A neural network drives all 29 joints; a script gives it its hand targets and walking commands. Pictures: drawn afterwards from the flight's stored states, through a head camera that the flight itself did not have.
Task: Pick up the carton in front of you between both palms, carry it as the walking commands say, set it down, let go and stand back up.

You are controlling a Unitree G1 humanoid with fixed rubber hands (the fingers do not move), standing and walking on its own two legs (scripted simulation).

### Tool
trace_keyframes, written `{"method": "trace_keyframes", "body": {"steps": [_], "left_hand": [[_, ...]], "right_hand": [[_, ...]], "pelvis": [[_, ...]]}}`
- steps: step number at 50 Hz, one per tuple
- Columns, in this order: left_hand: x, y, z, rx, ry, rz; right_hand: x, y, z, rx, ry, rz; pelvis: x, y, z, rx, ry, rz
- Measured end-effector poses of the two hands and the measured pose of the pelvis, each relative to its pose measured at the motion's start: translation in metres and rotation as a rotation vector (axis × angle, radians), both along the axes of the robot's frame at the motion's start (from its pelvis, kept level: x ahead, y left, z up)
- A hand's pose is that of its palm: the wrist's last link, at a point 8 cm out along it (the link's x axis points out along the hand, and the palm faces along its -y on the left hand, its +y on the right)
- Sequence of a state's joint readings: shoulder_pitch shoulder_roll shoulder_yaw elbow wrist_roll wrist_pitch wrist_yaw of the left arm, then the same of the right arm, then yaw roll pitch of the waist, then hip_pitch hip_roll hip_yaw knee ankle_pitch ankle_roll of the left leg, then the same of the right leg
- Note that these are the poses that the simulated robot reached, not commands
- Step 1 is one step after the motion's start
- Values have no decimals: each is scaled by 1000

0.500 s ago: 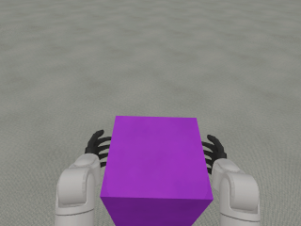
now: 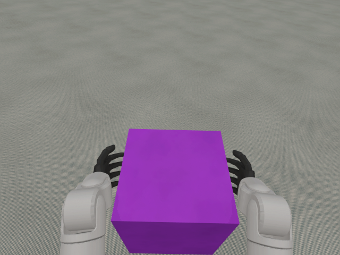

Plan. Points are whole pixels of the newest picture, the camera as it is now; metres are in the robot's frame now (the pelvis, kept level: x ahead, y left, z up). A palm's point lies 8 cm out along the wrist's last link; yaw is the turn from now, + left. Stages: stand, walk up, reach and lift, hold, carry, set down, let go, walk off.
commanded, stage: carry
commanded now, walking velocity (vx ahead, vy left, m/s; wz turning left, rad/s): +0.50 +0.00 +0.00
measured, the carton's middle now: (172, 195) +0.28 +0.00 +0.02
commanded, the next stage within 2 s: none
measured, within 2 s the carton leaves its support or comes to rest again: neither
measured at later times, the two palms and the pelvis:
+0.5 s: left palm (131, 95) +0.56 +0.14 +0.10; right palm (225, 100) +0.57 -0.16 +0.09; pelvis +0.29 -0.02 +0.01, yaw +2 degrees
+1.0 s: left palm (128, 77) +0.67 +0.16 +0.10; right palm (213, 80) +0.67 -0.14 +0.10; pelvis +0.41 +0.00 +0.01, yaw +2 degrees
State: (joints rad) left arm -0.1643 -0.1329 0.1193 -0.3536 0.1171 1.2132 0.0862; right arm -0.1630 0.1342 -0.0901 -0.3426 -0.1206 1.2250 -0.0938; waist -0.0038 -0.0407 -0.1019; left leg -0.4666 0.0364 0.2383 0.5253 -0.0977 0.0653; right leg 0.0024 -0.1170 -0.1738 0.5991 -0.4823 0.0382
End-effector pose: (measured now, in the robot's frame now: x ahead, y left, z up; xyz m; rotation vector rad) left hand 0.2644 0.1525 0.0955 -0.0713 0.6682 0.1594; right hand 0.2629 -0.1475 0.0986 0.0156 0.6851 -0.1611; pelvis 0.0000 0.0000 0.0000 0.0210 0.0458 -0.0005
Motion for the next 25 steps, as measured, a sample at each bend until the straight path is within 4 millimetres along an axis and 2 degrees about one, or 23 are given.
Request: {"method": "trace_keyframes", "body": {"steps": [5,12,18,22,25], "left_hand": [[57,7,-11,-2,113,-33],[137,10,7,-2,69,-39],[212,5,22,1,-6,5],[265,-8,17,23,-29,27],[297,-15,9,52,23,26]], "right_hand": [[47,7,-10,-4,114,-32],[128,10,11,-11,71,-32],[214,5,22,0,-5,7],[273,-8,11,23,-28,26],[305,-15,-5,63,24,16]], "pelvis": [[51,14,18,-30,13,-19],[132,16,34,-54,27,-4],[210,2,28,-44,15,4],[268,-14,10,-26,-8,26],[292,-20,10,-38,-1,36]]}}
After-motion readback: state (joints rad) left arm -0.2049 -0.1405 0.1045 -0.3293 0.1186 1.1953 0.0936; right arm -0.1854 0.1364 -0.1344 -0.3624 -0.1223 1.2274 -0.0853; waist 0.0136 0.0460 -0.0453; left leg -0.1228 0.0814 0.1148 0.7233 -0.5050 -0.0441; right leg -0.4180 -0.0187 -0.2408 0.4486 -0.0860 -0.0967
